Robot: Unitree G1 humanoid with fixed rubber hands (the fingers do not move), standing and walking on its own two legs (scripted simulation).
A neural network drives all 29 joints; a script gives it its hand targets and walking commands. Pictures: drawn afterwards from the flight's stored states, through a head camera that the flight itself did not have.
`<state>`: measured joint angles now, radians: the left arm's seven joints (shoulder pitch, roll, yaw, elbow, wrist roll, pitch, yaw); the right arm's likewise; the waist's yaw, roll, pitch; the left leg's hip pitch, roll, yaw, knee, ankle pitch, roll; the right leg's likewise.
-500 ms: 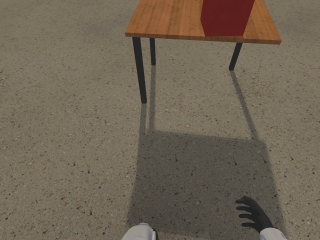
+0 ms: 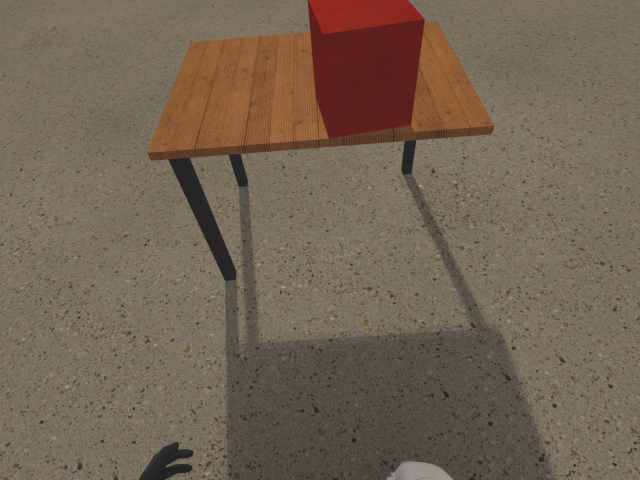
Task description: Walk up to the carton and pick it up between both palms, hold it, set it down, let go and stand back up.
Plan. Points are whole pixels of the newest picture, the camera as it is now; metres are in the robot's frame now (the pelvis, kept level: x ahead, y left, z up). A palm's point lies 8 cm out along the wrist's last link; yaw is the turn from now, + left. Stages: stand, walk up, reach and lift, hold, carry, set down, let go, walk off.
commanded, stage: walk up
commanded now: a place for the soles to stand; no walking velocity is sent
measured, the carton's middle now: (361, 64) +0.99 -0.12 +0.01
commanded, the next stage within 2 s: none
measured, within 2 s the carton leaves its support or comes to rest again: neither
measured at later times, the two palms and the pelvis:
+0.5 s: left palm (159, 416) +0.24 +0.26 -0.10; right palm (529, 363) +0.26 -0.26 -0.07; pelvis +0.20 +0.00 +0.02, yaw -2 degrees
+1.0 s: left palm (218, 314) +0.38 +0.19 -0.08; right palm (523, 245) +0.47 -0.34 -0.08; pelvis +0.38 -0.09 +0.02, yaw -2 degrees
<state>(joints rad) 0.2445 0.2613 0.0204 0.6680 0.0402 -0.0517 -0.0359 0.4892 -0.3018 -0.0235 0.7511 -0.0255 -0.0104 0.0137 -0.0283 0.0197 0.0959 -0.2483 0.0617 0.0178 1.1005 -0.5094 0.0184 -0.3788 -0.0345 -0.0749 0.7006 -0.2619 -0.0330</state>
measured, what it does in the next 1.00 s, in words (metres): walks ahead: left foot, then right foot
